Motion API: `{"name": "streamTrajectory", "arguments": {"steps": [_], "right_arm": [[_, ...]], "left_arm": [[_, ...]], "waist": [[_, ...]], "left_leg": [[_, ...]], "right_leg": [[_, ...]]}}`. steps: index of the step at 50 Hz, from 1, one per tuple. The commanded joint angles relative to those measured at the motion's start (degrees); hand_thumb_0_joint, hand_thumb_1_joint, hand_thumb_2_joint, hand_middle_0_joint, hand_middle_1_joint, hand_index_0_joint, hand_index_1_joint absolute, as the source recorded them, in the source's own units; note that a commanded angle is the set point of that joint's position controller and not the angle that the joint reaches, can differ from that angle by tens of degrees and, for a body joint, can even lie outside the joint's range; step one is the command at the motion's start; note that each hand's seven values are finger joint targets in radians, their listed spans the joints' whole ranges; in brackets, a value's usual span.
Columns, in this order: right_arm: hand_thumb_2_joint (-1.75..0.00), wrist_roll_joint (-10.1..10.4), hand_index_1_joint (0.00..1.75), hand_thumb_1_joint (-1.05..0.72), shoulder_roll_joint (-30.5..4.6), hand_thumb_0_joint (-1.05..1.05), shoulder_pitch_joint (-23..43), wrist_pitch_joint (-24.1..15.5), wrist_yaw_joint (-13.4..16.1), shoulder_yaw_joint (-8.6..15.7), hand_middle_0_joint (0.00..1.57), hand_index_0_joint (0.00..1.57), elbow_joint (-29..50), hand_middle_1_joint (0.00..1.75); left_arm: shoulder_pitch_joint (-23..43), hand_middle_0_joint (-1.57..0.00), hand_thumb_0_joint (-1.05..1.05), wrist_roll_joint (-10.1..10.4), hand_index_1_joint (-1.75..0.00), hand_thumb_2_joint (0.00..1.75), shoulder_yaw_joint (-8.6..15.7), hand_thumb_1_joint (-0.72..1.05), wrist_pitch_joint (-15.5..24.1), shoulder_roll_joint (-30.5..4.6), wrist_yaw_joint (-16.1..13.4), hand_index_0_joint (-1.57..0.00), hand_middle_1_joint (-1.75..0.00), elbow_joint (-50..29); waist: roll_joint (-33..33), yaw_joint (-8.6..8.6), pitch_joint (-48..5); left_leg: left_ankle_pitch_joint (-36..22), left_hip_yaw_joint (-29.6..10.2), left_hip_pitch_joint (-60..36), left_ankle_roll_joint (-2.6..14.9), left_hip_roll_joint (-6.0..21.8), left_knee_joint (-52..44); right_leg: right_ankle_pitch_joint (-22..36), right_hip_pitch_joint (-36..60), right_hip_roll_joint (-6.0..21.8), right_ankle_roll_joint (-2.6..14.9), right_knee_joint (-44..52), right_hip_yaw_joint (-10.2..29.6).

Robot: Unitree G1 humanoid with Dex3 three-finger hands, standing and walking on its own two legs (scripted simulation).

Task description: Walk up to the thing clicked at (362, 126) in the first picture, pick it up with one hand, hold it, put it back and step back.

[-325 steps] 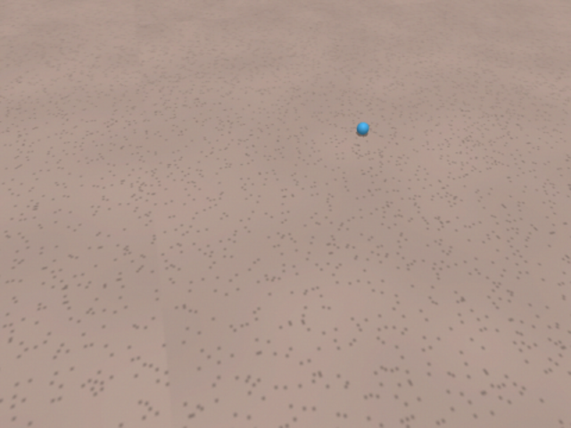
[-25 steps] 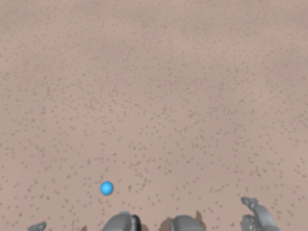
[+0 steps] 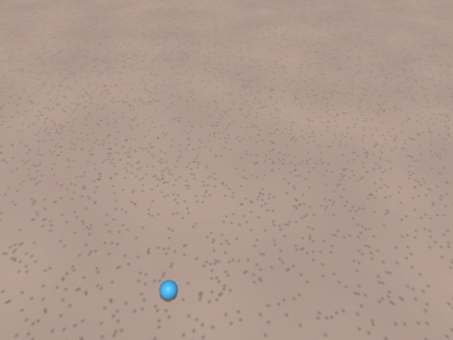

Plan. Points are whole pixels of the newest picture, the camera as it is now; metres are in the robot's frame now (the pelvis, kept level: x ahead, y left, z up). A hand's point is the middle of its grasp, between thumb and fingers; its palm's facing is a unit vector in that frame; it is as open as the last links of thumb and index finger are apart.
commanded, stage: walk up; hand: left
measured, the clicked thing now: (168, 289) +0.48 +0.23 -0.71
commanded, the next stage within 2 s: none
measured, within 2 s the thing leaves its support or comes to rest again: neither
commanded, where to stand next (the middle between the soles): +0.10 +0.01 m, yaw -2 degrees
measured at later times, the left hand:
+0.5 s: hand out of the picture +0.08 +0.27 -0.13, palm faces +0.03 -0.94 -0.35, open 7.4 cm
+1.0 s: hand out of the picture +0.13 +0.27 -0.12, palm faces -0.01 -0.94 -0.33, open 7.4 cm
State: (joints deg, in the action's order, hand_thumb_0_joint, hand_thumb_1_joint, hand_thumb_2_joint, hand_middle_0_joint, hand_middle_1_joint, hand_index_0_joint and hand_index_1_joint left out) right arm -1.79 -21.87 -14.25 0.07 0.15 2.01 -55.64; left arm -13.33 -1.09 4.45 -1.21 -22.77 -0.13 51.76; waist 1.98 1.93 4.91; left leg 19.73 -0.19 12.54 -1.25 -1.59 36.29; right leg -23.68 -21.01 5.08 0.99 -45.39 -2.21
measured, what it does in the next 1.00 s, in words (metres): stands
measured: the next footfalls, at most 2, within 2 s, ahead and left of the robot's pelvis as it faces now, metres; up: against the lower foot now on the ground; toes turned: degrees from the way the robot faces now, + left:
left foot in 1.64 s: -0.04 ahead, +0.18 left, +0.00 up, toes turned -1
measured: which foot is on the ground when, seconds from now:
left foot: down 0.00-1.00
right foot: down 0.00-1.00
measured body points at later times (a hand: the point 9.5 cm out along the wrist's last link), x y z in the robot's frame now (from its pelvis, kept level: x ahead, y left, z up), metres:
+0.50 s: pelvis +0.02 +0.01 +0.02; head +0.03 +0.00 +0.47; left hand +0.08 +0.32 -0.11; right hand +0.10 -0.29 -0.12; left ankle +0.00 +0.15 -0.72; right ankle +0.04 -0.12 -0.72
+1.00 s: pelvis +0.03 +0.02 +0.03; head +0.03 +0.02 +0.48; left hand +0.13 +0.32 -0.10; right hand +0.11 -0.28 -0.10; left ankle +0.00 +0.15 -0.72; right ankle +0.04 -0.12 -0.72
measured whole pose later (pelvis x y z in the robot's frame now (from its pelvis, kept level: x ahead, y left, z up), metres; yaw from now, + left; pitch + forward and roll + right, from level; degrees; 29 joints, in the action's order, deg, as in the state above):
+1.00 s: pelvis +0.03 +0.02 +0.03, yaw +0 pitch -3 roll +0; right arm -0.5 -20.2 -5.4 -0.7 -0.1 0.4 -63.7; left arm -2.2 -0.2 0.6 0.7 -19.4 0.5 65.2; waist -0.3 -0.3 3.2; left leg 14.2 -1.3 5.1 -0.4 -0.1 21.8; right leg -11.2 -9.3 1.9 -1.4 -23.0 0.1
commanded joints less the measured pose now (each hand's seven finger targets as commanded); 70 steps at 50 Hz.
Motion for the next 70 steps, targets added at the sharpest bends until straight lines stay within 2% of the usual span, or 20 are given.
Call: {"name": "streamTrajectory", "arguments": {"steps": [1,3,5,6,7,8,9,10,11,13,15,18,23,25,31,36,65,66,67,70], "right_arm": [[-0.9,0.0,0.3,-0.9,-16.9,0.0,9.0,-2.4,0.5,3.2,0.2,0.2,5.8,0.3],[-0.9,0.4,0.3,-0.9,-12.3,0.0,11.2,-2.4,0.2,1.3,0.2,0.2,6.2,0.3],[-0.9,1.1,0.3,-0.9,-11.7,0.0,9.5,-2.2,-0.2,1.2,0.2,0.2,5.2,0.3],[-0.9,1.3,0.3,-0.9,-11.2,0.0,7.4,-1.8,-0.2,1.0,0.2,0.2,4.7,0.3],[-0.9,1.6,0.3,-0.9,-9.9,0.0,5.6,-1.4,-0.4,0.8,0.2,0.2,4.1,0.3],[-0.9,1.3,0.3,-0.9,-10.5,0.0,4.8,-0.9,-0.2,1.2,0.2,0.2,2.9,0.3],[-0.9,0.9,0.3,-0.9,-10.8,0.0,3.5,-0.7,-0.2,1.7,0.2,0.2,1.5,0.3],[-0.9,0.9,0.3,-0.9,-11.2,0.0,3.2,-1.0,-0.3,2.0,0.2,0.2,1.1,0.3],[-0.9,0.9,0.3,-0.9,-11.7,0.0,2.9,-1.4,-0.4,2.0,0.2,0.2,0.7,0.3],[-0.9,1.1,0.3,-0.9,-11.8,0.0,5.4,-2.0,-0.5,1.9,0.2,0.2,0.8,0.3],[-0.9,1.0,0.3,-0.9,-11.3,0.0,7.6,-2.4,-0.3,1.2,0.2,0.2,0.9,0.3],[-0.9,1.1,0.3,-0.9,-10.9,0.0,6.8,-2.4,-0.3,1.0,0.2,0.2,-0.4,0.3],[-0.9,1.3,0.3,-0.9,-11.1,0.0,8.1,-3.3,0.2,0.4,0.2,0.2,-1.9,0.3],[-0.9,1.5,0.3,-0.9,-11.2,0.0,8.0,-3.2,0.4,0.6,0.2,0.2,-2.4,0.3],[-0.9,1.5,0.3,-0.9,-11.6,0.0,9.3,-2.6,0.6,0.9,0.2,0.2,-3.8,0.3],[-0.9,1.5,0.3,-0.9,-11.1,0.0,10.1,-2.5,0.6,0.8,0.2,0.2,-4.2,0.3],[-0.9,1.1,0.3,-0.9,-10.1,0.0,11.2,-1.9,0.1,0.8,0.2,0.2,-5.4,0.3],[-0.9,1.7,0.3,-0.9,-13.0,0.0,13.5,-0.1,0.1,2.1,0.2,0.2,-5.3,0.3],[-0.9,2.2,0.3,-0.9,-12.3,0.0,11.8,0.4,0.2,2.2,0.2,0.2,-4.6,0.3],[-0.9,2.6,0.3,-0.9,-11.6,0.0,10.8,1.2,0.2,2.7,0.2,0.2,-3.0,0.3]], "left_arm": [[4.4,-0.2,0.0,0.5,-0.3,0.9,2.4,0.9,2.0,-11.9,0.2,-0.2,-0.3,-2.9],[-0.6,-0.2,0.0,0.7,-0.3,0.9,1.2,0.9,2.9,-7.7,0.6,-0.2,-0.3,0.8],[-1.3,-0.2,0.0,0.5,-0.3,0.9,1.6,0.9,3.5,-9.5,0.1,-0.2,-0.3,2.5],[-0.1,-0.2,0.0,0.0,-0.3,0.9,1.8,0.9,3.8,-10.9,-0.3,-0.2,-0.3,2.4],[2.0,-0.2,0.0,-0.4,-0.3,0.9,1.7,0.9,4.2,-12.8,-0.5,-0.2,-0.3,2.0],[3.9,-0.2,0.0,-0.5,-0.3,0.9,1.7,0.9,4.1,-14.7,-0.2,-0.2,-0.3,2.0],[6.5,-0.2,0.0,-0.5,-0.3,0.9,1.4,0.9,3.7,-14.6,-0.1,-0.2,-0.3,1.7],[8.0,-0.2,0.0,-0.4,-0.3,0.9,0.7,0.9,3.6,-12.9,0.1,-0.2,-0.3,1.3],[9.2,-0.2,0.0,0.0,-0.3,0.9,0.2,0.9,3.5,-11.5,0.2,-0.2,-0.3,1.5],[7.8,-0.2,0.0,0.4,-0.3,0.9,-0.1,0.9,3.9,-9.5,0.4,-0.2,-0.3,3.0],[5.8,-0.2,0.0,0.5,-0.3,0.9,-0.2,0.9,4.3,-9.6,0.5,-0.2,-0.3,4.5],[7.7,-0.2,0.0,0.5,-0.3,0.9,-0.1,0.9,4.5,-10.1,0.3,-0.2,-0.3,5.4],[7.3,-0.2,0.0,1.4,-0.3,0.9,-0.8,0.9,4.8,-9.0,-0.1,-0.2,-0.3,7.3],[7.8,-0.2,0.0,1.5,-0.3,0.9,-0.8,0.9,4.7,-9.5,-0.4,-0.2,-0.3,7.8],[11.6,-0.2,0.0,1.4,-0.3,0.9,-1.5,0.9,3.5,-8.8,-0.4,-0.2,-0.3,8.3],[12.8,-0.2,0.0,1.3,-0.3,0.9,-1.6,0.9,3.4,-9.3,-0.4,-0.2,-0.3,8.8],[12.5,-0.2,0.0,0.5,-0.3,0.9,-1.3,0.9,3.4,-8.6,-0.2,-0.2,-0.3,11.1],[13.4,-0.2,0.0,1.8,-0.3,0.9,0.5,0.9,2.9,-12.5,-1.1,-0.2,-0.3,10.3],[12.8,-0.2,0.0,2.1,-0.3,0.9,0.6,0.9,2.6,-12.5,-1.6,-0.2,-0.3,9.4],[11.4,-0.2,0.0,2.1,-0.3,0.9,0.9,0.9,2.2,-12.8,-2.0,-0.2,-0.3,7.9]], "waist": [[-9.8,-0.59,5.4],[-11.2,1.11,1.9],[-10.4,1.11,-1.3],[-7.5,0.21,-2.5],[-2.6,-0.99,-1.7],[-0.1,-2.2,-0.9],[1.8,-3.36,1.2],[0.4,-4.37,1.4],[-1.4,-4.86,1.3],[-2.6,-2.87,-0.5],[-0.7,-1.39,-3.1],[0.2,-2.05,-3.9],[-2.3,-1.09,-8.9],[-1.6,-1.25,-10.0],[-3.4,-1.63,-7.9],[-2.9,-1.72,-8.2],[-1.9,-1.94,-5.5],[-2.6,-0.92,1.2],[-1.5,-1.62,-1.7],[0.0,-1.36,-7.8]], "left_leg": [[22.2,-24.1,16.2,14.07,18.1,-21.9],[9.6,-11.0,11.6,7.75,9.9,-15.6],[3.5,-8.2,12.2,5.2,8.2,-9.5],[4.4,-7.4,13.4,4.61,7.5,-7.2],[8.5,-5.9,14.5,3.17,4.1,-4.7],[10.9,-3.9,9.2,3.18,2.6,-2.1],[10.0,-2.1,2.5,2.95,1.8,0.5],[8.5,-3.1,-0.9,3.2,2.7,-2.7],[7.3,-5.9,-0.5,3.87,4.1,-8.5],[7.7,-10.8,3.3,5.54,7.1,-13.8],[5.8,-9.8,4.3,5.11,6.8,-13.1],[1.8,-7.5,4.0,4.01,5.6,-12.9],[-20.0,-6.9,-0.6,4.1,7.7,-12.0],[-25.6,-5.8,-2.2,3.9,7.6,-11.0],[-20.8,-7.1,-1.3,4.25,8.7,-15.4],[-23.5,-5.5,-2.5,3.52,8.1,-15.8],[-10.9,-4.7,-4.3,3.05,7.3,-20.3],[-27.2,-5.4,-2.4,2.73,7.1,-14.2],[-32.1,-4.6,-2.8,2.66,7.0,-11.8],[-31.0,-3.1,-4.9,2.64,5.3,-6.0]], "right_leg": [[-6.0,0.5,-0.8,0.07,-3.3,5.1],[4.9,5.6,-2.5,0.28,11.3,1.9],[9.4,12.7,-3.5,0.76,17.7,2.5],[7.9,15.3,-1.8,1.29,20.3,6.4],[-2.6,11.5,3.9,3.32,24.7,17.1],[-16.3,4.0,8.3,5.73,29.2,22.6],[-22.9,-4.7,9.6,6.5,32.0,23.5],[-22.0,-7.1,7.9,5.49,31.2,20.2],[-17.9,-6.3,4.6,3.4,28.8,14.7],[-4.5,0.5,-0.3,1.41,23.0,9.0],[0.9,5.5,-0.1,1.47,23.1,9.4],[0.5,7.7,1.8,1.81,24.9,11.0],[25.5,14.1,1.8,1.15,20.0,7.1],[31.3,15.3,2.2,1.2,19.6,6.5],[24.3,15.4,1.1,0.81,20.0,5.0],[27.7,17.1,1.9,0.57,21.2,5.3],[19.5,15.6,1.3,-0.26,27.3,7.0],[36.7,10.6,3.4,0.05,23.0,7.9],[42.4,12.2,3.6,0.51,21.3,7.5],[45.5,13.6,5.7,3.04,19.7,8.3]]}}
